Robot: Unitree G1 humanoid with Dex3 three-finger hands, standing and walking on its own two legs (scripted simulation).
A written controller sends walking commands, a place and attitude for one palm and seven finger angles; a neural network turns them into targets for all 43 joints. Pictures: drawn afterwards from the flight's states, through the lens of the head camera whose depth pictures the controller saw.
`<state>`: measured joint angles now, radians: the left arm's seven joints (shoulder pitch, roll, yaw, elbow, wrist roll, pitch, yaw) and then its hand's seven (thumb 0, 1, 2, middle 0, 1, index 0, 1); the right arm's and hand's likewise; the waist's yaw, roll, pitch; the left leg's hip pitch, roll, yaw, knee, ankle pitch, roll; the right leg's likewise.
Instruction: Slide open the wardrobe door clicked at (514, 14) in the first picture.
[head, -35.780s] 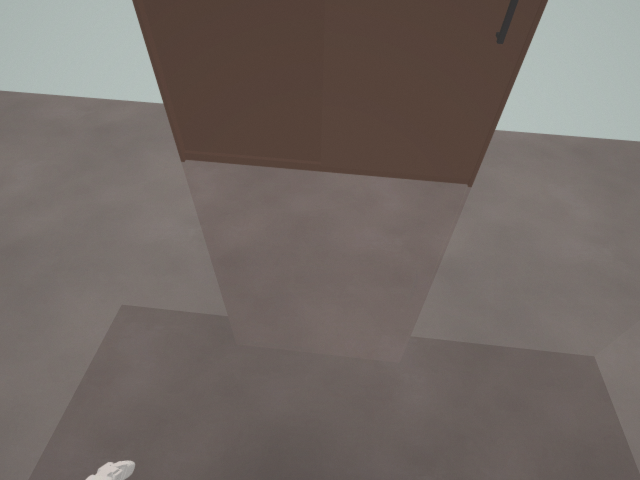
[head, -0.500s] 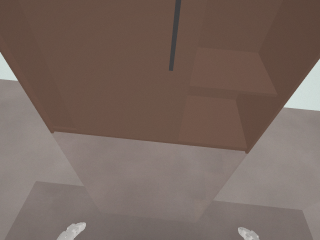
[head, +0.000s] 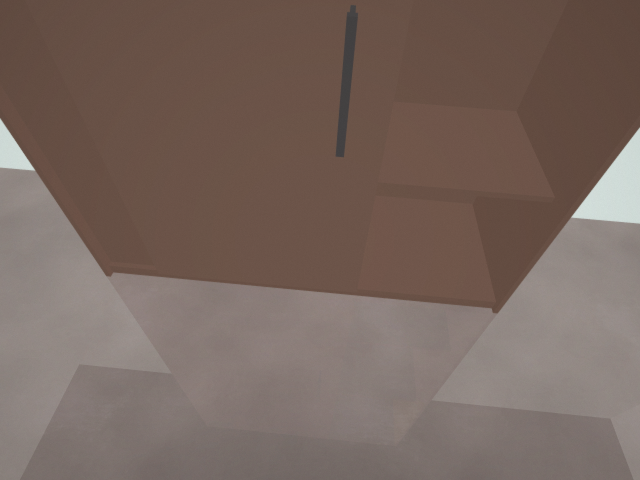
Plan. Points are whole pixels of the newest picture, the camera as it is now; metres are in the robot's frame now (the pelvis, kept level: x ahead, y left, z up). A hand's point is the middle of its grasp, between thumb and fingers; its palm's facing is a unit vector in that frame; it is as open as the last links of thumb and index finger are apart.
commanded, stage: let the arm hang, fingers relaxed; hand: right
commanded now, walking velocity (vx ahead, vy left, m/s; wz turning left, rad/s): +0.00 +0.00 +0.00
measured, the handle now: (345, 89) +0.81 +0.01 +0.08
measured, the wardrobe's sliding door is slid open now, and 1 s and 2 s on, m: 0.51 0.51 0.51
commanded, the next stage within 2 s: look to check the result in 0.38 s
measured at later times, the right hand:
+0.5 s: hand out of the picture -0.01 -0.18 -0.18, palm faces +0.01 +0.99 -0.16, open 7.3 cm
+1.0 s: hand out of the picture -0.02 -0.20 -0.18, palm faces -0.01 +0.99 -0.16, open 7.3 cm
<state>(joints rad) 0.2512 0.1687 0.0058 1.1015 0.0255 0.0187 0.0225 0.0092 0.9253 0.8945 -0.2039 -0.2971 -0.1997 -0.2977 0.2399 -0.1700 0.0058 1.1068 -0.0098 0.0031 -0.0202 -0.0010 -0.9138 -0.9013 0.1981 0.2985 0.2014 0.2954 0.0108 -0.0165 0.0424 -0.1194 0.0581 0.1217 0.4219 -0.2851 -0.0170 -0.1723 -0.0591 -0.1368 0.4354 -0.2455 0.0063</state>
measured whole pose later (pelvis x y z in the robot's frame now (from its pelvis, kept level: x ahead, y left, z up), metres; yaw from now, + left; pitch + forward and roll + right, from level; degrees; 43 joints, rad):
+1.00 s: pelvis -0.02 -0.03 +0.00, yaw +1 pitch -1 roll +0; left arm 0.27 0.14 0.01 1.13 0.02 0.00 0.02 0.01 0.91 0.89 -0.20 -0.30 -0.20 -0.30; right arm 0.26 -0.14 0.00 1.14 -0.01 0.00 -0.03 0.00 -0.91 -0.90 0.20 0.30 0.20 0.30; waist 0.01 0.01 0.06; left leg -0.13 0.09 0.09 0.40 -0.23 -0.06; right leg -0.18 -0.02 -0.17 0.42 -0.22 -0.04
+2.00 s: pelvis -0.02 -0.03 +0.00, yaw +0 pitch -1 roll +0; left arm 0.25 0.14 0.01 1.13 0.02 0.00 0.02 0.01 0.91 0.89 -0.20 -0.30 -0.20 -0.30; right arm 0.25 -0.15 0.00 1.14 -0.02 0.00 -0.03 0.00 -0.91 -0.90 0.20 0.30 0.20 0.30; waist 0.01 0.01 0.07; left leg -0.14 0.09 0.10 0.39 -0.23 -0.06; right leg -0.19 -0.02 -0.16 0.42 -0.21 -0.04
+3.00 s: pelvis -0.01 -0.02 +0.00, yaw +0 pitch -1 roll +0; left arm 0.23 0.15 0.01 1.15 0.02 0.00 0.02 0.01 0.91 0.89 -0.20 -0.30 -0.20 -0.30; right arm 0.24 -0.16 0.00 1.15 -0.01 0.00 -0.02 0.00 -0.91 -0.90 0.20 0.30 0.20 0.30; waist 0.01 0.02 0.07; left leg -0.11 0.09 0.12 0.37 -0.23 -0.05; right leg -0.18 -0.02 -0.14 0.39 -0.21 -0.03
